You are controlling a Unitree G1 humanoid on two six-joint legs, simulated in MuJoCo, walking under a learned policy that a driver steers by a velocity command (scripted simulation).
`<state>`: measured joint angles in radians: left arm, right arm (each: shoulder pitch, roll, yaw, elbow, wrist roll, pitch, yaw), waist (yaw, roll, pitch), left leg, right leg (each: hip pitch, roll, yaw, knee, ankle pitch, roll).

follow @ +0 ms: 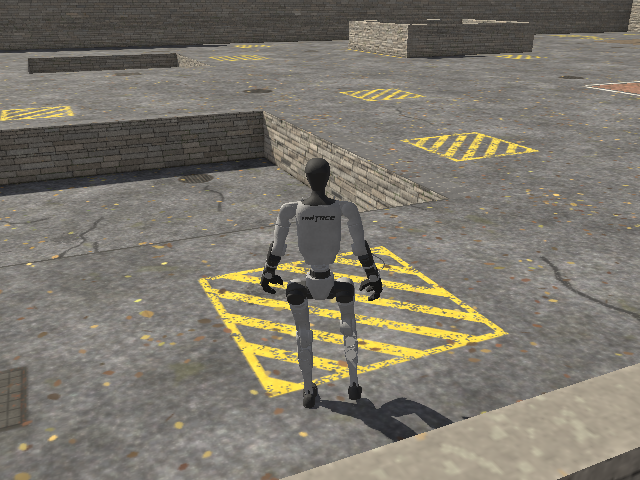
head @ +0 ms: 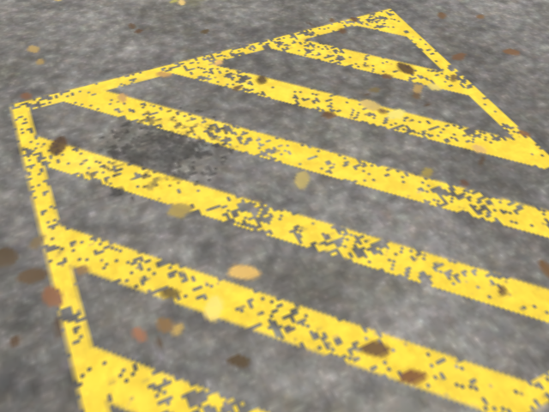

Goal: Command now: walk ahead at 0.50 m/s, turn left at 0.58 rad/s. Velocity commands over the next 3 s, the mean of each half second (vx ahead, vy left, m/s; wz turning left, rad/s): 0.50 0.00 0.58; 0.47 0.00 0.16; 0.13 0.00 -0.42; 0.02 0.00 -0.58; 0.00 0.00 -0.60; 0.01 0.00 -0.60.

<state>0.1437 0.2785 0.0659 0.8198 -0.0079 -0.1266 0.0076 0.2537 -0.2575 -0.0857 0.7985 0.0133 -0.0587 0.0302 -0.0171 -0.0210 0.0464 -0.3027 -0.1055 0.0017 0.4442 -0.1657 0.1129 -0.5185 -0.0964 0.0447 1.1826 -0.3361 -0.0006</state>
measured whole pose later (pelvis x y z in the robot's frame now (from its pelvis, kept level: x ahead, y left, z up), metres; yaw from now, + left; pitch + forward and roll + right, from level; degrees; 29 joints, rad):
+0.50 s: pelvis +0.28 -0.04 +0.00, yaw +18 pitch +2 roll -2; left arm 0.20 0.25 0.06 0.77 0.01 -0.11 -0.01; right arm 0.29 -0.29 -0.07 0.73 0.03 -0.03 -0.01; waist 0.01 0.04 0.01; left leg -0.51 0.02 -0.08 1.20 -0.36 0.03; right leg -0.28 0.03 -0.06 0.42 -0.18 -0.03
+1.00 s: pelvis +0.50 +0.11 +0.00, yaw +20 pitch +2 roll +0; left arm 0.25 0.31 0.05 0.85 -0.02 -0.07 -0.01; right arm 0.21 -0.25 -0.05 0.72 -0.01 -0.07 0.03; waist 0.01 -0.04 0.03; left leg -0.30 -0.02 0.06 0.43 -0.17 0.05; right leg -0.51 -0.07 0.02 1.15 -0.39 0.01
